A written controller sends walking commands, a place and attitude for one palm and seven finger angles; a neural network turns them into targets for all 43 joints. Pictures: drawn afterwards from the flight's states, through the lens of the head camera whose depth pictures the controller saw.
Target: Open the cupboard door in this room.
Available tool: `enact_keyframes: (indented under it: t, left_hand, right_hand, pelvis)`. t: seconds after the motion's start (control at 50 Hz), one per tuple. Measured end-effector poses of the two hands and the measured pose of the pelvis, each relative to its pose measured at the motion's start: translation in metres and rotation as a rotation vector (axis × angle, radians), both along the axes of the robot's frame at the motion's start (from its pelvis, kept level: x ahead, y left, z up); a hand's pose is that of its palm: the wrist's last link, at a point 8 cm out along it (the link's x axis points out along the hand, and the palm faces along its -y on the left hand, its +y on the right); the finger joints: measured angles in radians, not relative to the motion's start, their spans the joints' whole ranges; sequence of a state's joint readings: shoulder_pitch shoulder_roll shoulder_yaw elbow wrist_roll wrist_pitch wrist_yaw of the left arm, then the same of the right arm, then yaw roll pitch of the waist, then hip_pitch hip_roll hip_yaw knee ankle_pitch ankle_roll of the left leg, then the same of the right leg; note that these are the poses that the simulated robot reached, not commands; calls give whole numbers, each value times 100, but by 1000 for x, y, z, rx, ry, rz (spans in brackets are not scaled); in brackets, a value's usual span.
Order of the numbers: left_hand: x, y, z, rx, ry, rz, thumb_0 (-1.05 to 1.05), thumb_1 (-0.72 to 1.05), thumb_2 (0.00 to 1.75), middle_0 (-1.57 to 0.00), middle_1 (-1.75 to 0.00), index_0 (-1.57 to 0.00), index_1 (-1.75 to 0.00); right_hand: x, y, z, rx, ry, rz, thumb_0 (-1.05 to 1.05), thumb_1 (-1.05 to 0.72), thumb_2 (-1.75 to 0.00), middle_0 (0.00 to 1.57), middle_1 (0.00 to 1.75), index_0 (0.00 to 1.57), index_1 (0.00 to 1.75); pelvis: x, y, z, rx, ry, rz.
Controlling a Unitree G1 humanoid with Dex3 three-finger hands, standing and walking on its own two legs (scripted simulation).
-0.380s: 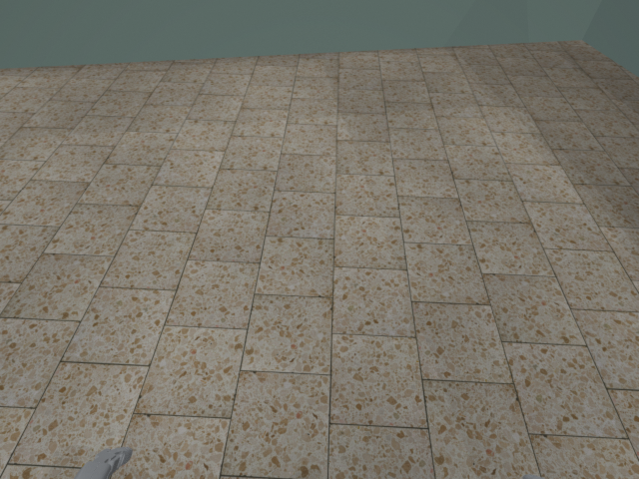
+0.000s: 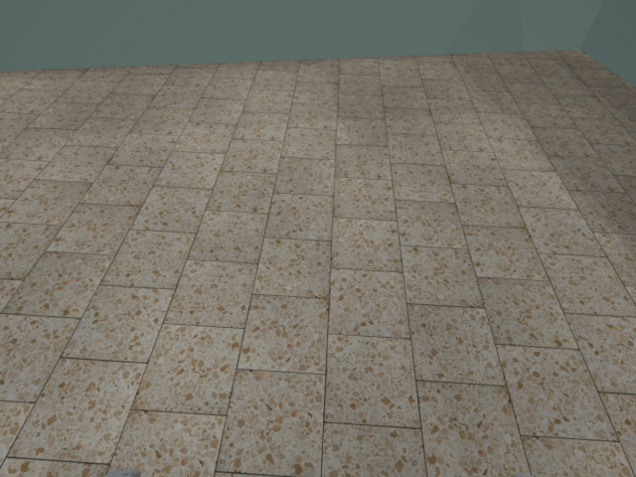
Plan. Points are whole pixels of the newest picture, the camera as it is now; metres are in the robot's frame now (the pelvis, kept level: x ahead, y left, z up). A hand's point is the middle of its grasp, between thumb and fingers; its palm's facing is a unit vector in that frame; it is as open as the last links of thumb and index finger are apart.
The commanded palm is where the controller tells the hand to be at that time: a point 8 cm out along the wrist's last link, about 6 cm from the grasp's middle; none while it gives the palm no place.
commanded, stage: stand and wait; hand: left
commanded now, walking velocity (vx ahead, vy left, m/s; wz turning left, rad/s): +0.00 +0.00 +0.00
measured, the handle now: out of the picture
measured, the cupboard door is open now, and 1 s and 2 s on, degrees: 0 0 0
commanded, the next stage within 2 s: turn or walk to find it in 0.52 s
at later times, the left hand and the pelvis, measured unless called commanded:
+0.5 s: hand out of the picture +0.05 +0.24 -0.15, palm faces -0.03 -0.94 -0.34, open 7.3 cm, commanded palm none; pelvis -0.03 -0.01 +0.00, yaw +0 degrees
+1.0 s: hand out of the picture -0.01 +0.23 -0.19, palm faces +0.11 -0.97 -0.21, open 7.3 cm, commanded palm none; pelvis -0.05 +0.02 -0.01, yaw +7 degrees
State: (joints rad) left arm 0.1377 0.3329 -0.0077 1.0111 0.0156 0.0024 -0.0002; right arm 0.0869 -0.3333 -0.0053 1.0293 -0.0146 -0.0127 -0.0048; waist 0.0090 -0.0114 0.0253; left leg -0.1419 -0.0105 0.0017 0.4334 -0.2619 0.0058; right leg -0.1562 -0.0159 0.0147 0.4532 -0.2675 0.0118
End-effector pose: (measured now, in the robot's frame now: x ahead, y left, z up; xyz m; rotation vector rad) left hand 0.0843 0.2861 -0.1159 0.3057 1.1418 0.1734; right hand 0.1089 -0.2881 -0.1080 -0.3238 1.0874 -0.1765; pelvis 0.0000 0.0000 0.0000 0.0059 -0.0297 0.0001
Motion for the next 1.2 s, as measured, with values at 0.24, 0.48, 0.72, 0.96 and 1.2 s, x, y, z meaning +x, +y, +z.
enact_keyframes:
  t: [0.24,0.48,0.72,0.96,1.2]
  left_hand:
    - [-32,3,0,15,59,19,0,91,90,-20,-30,-21,-30]
    - [-38,1,4,17,46,9,0,91,90,-20,-30,-21,-30]
    - [-49,-6,-3,5,48,47,0,91,90,-20,-30,-20,-30]
    - [-99,-15,-45,-119,105,156,0,91,90,-20,-30,-21,-30]
    - [-120,-7,-23,-107,78,251,0,91,90,-20,-30,-20,-30]
  right_hand:
    - [-48,-15,-5,-11,95,-40,1,-90,-90,20,30,21,30]
    - [-70,-15,-8,2,115,-52,1,-90,-90,20,30,21,30]
    - [-80,-7,-16,15,153,-36,1,-90,-90,20,30,20,29]
    - [-94,57,-30,65,216,9,1,-90,-90,20,30,20,29]
    - [-98,74,-20,80,220,53,1,-90,-90,20,30,21,30]
  pelvis:
    - [-14,-5,3,-2,-14,0]
    - [-27,-7,4,-2,-18,-2]
    - [-34,-7,0,-4,0,32]
    - [-42,19,-15,-15,2,115]
    - [-60,18,1,-44,45,204]
